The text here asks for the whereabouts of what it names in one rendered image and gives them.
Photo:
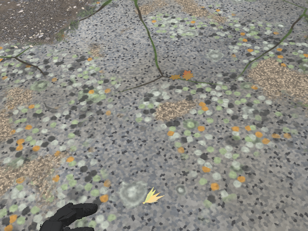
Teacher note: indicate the robot left hand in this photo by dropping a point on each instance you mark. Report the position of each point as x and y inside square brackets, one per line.
[68, 214]

